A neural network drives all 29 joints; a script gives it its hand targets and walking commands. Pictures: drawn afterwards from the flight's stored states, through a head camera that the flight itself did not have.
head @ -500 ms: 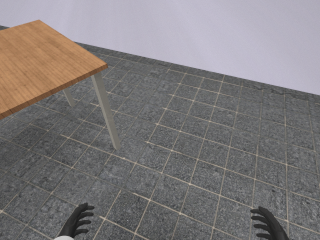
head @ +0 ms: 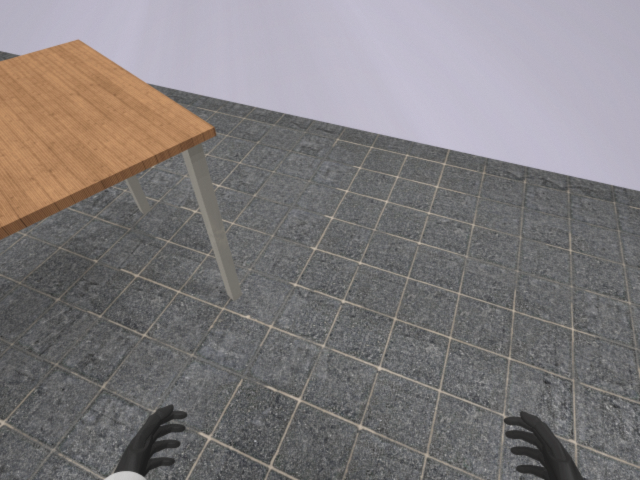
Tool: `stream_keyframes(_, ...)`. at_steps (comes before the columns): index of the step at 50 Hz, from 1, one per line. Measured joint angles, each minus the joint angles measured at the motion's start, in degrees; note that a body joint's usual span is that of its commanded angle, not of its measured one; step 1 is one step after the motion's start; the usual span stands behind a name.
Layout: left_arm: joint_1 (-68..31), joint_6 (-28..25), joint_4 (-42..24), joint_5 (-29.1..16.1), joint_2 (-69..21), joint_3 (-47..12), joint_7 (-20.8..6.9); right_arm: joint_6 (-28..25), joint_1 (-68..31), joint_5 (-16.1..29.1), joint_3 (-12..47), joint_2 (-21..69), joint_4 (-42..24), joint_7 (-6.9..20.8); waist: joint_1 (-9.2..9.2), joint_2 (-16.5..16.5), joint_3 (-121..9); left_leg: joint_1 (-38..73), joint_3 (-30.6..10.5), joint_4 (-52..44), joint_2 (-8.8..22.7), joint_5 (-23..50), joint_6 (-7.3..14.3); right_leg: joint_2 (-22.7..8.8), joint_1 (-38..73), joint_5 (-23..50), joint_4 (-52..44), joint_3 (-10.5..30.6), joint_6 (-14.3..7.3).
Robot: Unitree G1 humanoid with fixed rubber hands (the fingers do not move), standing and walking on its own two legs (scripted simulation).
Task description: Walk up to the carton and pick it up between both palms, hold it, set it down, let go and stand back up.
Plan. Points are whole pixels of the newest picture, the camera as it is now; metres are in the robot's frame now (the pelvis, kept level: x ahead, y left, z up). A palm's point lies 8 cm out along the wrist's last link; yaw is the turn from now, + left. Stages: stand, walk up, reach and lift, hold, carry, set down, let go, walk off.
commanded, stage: stand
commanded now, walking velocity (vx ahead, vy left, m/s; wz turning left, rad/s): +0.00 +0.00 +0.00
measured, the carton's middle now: out of the picture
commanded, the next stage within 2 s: walk up in 0.04 s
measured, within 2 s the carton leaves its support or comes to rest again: neither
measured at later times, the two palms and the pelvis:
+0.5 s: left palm out of the picture +0.08 +0.39 -0.08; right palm out of the picture +0.16 -0.23 -0.06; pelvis -0.01 +0.06 -0.01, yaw +9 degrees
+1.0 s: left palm out of the picture -0.07 +0.52 -0.05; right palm out of the picture +0.14 -0.08 -0.07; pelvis -0.05 +0.18 +0.01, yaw +19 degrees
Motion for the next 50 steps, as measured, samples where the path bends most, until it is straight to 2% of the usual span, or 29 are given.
stream_keyframes(12,0.0,-0.2,0.0,0.0,0.1,0.0,0.2,0.5,0.0,-0.1,0.0,-0.4,0.0,0.5,0.02,0.1,0.0,-0.2,-0.1,0.3,0.0,0.2,0.1,0.0,0.0,0.2,0.0,-0.1,0.0)
stream_keyframes(14,0.0,-0.7,0.0,0.0,0.7,0.0,1.2,2.7,0.5,-0.3,0.0,-1.4,0.1,2.0,0.06,0.3,0.1,-2.9,-0.1,5.3,0.0,-0.9,0.1,-0.4,0.1,0.2,0.0,-1.2,0.0)
stream_keyframes(17,1.1,-1.0,0.0,0.0,2.5,0.1,2.8,5.4,1.1,-0.6,0.0,-3.5,0.1,3.4,0.07,0.5,0.1,-9.5,-0.2,18.1,0.0,-2.0,0.1,-1.7,0.1,0.0,0.0,-3.1,0.1)
stream_keyframes(19,2.2,-1.0,0.0,0.0,4.0,0.3,3.4,6.0,1.2,-0.6,0.0,-4.9,0.0,4.4,0.03,0.6,0.1,-12.4,-0.2,21.1,0.2,-2.0,0.1,-2.8,0.0,-0.1,0.0,-4.0,0.6)
stream_keyframes(22,3.0,-1.0,0.0,0.0,6.4,0.8,3.7,6.6,1.6,-0.6,0.0,-6.3,0.0,5.8,-0.01,0.6,0.0,-13.7,-0.3,17.0,1.5,-2.1,0.1,-4.4,0.0,-0.1,0.0,-5.2,1.6)
stream_keyframes(25,3.0,-1.1,0.0,0.0,8.4,1.5,3.6,6.3,3.0,-0.6,0.0,-7.3,0.0,6.3,-0.25,0.7,0.0,-10.4,-0.3,5.3,2.1,1.1,0.2,-6.5,-0.1,-1.3,1.8,-6.3,2.7)
stream_keyframes(26,2.9,-1.0,0.0,0.0,8.9,1.8,3.5,6.0,3.6,-0.6,0.0,-7.4,0.0,6.3,-0.84,0.3,0.6,-10.2,-0.2,4.9,1.0,5.1,0.8,-7.5,-0.3,-3.1,4.4,-6.2,1.5)
stream_keyframes(28,2.8,0.0,0.1,0.0,9.2,2.0,3.5,5.8,4.9,-0.6,0.0,-7.3,0.0,6.3,-1.68,0.1,1.3,-10.4,-0.2,6.6,-1.1,5.1,3.0,-7.3,-2.3,-8.7,12.7,-5.9,0.4)
stream_keyframes(30,2.8,0.2,0.0,0.0,9.2,2.0,3.3,5.8,6.4,-0.6,0.0,-6.9,0.0,6.3,-1.92,0.0,1.4,-9.4,-0.2,4.4,-2.7,5.7,4.4,-5.7,-4.5,-8.9,17.9,-5.9,-0.4)
stream_keyframes(32,2.9,0.3,0.0,0.0,9.2,2.0,3.1,5.9,7.6,-0.6,0.0,-6.6,0.0,6.3,-1.92,0.0,1.5,-7.6,-0.2,0.4,-4.3,7.9,5.1,-4.0,-5.3,-8.1,18.3,-5.9,-1.1)
stream_keyframes(35,3.7,0.3,0.0,0.0,9.2,2.0,3.1,6.1,7.9,-0.6,0.0,-6.6,0.0,6.3,-1.87,0.0,1.5,-5.4,-0.2,-6.5,-6.8,11.8,5.6,-1.6,-5.2,-8.5,13.8,-5.8,-2.0)
stream_keyframes(37,5.1,0.3,0.0,0.0,9.2,2.0,3.5,6.3,7.2,-0.6,0.0,-6.6,-0.1,6.3,-1.83,0.1,1.5,-5.0,-0.2,-10.8,-8.1,14.5,5.6,0.3,-4.0,-7.0,3.5,-5.7,-3.2)
stream_keyframes(38,6.2,0.2,0.0,0.0,9.2,2.0,3.8,6.5,6.8,-0.6,0.0,-6.6,-0.1,6.3,-1.82,0.2,1.5,-5.0,-0.2,-12.4,-8.8,15.6,5.5,1.0,-2.6,-3.8,-3.2,-5.6,-4.1)
stream_keyframes(39,7.4,0.2,0.2,0.0,9.2,2.0,3.9,6.7,6.2,-0.6,0.0,-6.6,0.0,6.3,-1.69,0.8,1.5,-5.4,-0.4,-12.8,-9.1,15.6,3.7,1.0,-1.9,3.2,-7.2,-5.6,-4.9)
stream_keyframes(40,8.7,0.2,0.3,0.0,9.4,2.1,4.1,6.8,5.6,-0.6,0.0,-6.4,0.0,6.3,-1.36,1.1,1.8,-6.8,-0.4,-9.8,-9.2,12.3,1.5,0.7,-1.8,7.8,-8.6,-5.7,-4.7)
stream_keyframes(41,9.6,0.2,0.4,0.0,9.6,2.2,4.4,6.8,5.3,-0.6,0.0,-6.1,0.0,6.3,-0.99,1.2,1.9,-9.0,-0.4,-3.2,-9.2,8.7,0.4,0.2,-1.8,8.9,-8.7,-5.8,-4.1)
stream_keyframes(43,10.2,0.2,0.3,0.0,9.6,2.4,5.0,6.8,5.2,-0.6,0.0,-6.3,0.0,6.3,-0.56,1.4,1.9,-13.4,-1.4,11.8,-9.1,6.9,0.3,-1.0,-1.5,8.4,-8.7,-6.2,-2.8)
stream_keyframes(45,10.2,-0.3,0.3,0.0,9.6,2.3,5.0,6.7,5.1,-0.6,0.0,-6.7,0.0,6.4,-0.59,1.7,1.8,-14.9,-2.3,20.1,-7.6,6.8,0.3,-2.3,-1.2,7.8,-8.8,-6.3,-1.4)
stream_keyframes(47,9.9,-0.9,0.3,0.0,9.6,2.3,4.8,6.6,5.4,-0.6,0.0,-6.9,0.0,6.7,-0.66,1.9,1.6,-14.3,-2.5,20.5,-4.6,6.7,0.3,-3.3,-1.2,7.8,-8.7,-6.4,-0.3)
stream_keyframes(50,9.4,-1.4,0.3,0.0,9.6,2.3,4.1,6.8,6.0,-0.6,0.0,-7.0,-0.1,7.0,-0.83,2.0,1.6,-10.8,-2.5,12.6,-0.1,4.7,0.3,-4.9,-1.2,7.2,-7.9,-6.7,0.9)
